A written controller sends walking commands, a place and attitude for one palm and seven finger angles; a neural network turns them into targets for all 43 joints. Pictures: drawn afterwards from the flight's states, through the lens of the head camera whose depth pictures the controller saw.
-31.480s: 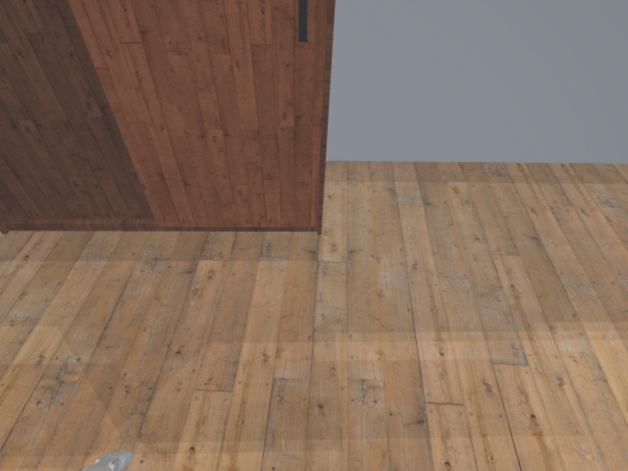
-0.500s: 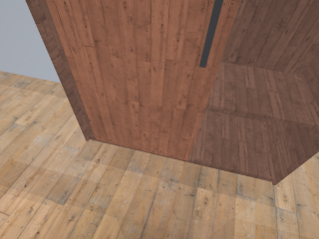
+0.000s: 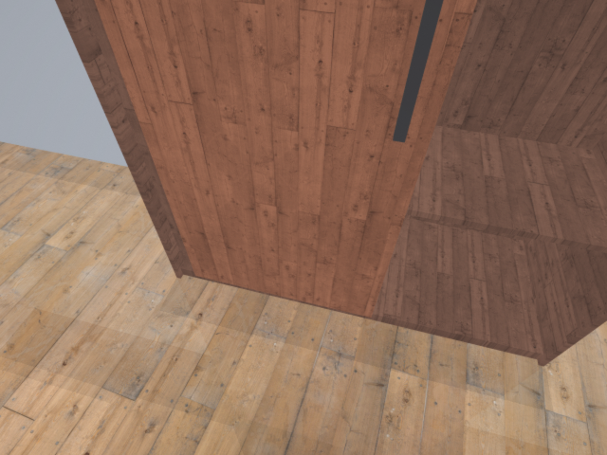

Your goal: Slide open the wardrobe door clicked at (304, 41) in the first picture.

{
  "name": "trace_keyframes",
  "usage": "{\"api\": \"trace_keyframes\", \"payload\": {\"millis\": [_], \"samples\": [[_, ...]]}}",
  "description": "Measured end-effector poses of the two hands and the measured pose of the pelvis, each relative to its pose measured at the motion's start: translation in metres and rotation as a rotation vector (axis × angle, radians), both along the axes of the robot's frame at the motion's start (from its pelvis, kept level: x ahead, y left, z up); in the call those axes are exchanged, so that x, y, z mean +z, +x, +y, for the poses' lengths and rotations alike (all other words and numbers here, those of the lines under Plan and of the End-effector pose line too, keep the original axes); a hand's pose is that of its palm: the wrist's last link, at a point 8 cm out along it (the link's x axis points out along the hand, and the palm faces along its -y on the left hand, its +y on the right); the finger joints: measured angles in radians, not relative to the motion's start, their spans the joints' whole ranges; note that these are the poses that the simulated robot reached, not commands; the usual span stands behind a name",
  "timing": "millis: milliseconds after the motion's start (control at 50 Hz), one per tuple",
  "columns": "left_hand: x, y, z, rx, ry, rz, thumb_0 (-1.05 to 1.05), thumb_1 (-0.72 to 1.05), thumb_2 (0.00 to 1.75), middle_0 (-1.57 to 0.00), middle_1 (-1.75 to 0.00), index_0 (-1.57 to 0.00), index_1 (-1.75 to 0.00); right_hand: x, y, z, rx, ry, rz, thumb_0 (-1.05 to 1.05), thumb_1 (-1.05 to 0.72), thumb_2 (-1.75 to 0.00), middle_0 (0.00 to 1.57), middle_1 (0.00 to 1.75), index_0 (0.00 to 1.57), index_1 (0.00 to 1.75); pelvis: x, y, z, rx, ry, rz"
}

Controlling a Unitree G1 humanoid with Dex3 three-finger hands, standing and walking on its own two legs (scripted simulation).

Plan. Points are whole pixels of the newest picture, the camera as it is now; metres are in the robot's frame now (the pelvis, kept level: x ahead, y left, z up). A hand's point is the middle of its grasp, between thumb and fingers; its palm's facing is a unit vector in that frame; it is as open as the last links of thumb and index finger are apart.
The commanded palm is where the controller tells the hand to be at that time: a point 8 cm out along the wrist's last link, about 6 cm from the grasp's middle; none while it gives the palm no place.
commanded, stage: look to check the result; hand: right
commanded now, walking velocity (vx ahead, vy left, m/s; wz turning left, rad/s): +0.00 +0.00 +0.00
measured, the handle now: (418, 59) +0.67 -0.14 +0.21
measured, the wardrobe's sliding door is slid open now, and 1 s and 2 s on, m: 0.59 0.59 0.59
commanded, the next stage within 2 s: stand and wait in 0.54 s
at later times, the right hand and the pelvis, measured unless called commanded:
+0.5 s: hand out of the picture +0.07 -0.22 -0.16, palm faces -0.01 +0.95 -0.31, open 7.4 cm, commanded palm none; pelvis +0.01 +0.01 +0.00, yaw +0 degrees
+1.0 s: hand out of the picture +0.08 -0.22 -0.16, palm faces -0.03 +0.95 -0.30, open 7.4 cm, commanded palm none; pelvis +0.02 +0.01 +0.00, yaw +1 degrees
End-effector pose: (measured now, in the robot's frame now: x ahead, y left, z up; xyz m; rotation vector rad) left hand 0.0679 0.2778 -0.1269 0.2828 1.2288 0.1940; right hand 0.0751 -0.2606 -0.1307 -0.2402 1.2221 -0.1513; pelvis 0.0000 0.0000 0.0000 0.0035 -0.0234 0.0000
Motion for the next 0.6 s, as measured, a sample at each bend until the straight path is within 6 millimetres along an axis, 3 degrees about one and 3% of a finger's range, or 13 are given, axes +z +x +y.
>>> {"api": "trace_keyframes", "payload": {"millis": [320,600], "samples": [[-0.005,0.003,0.005,0.0,-0.016,0.041,0.01,0.91,0.9,-0.21,-0.3,-0.2,-0.3,0.005,-0.014,-0.01,-0.027,-0.052,0.069,0.01,-0.9,-0.9,0.2,0.3,0.2,0.3,0.001,0.01,0.008,0.005,-0.001,0.0],[-0.003,0.004,0.012,0.007,-0.008,0.038,0.01,0.91,0.9,-0.21,-0.3,-0.2,-0.3,0.005,-0.002,-0.003,-0.013,-0.044,0.048,0.01,-0.9,-0.9,0.2,0.3,0.2,0.3,0.002,0.014,0.012,0.009,-0.003,-0.004]]}}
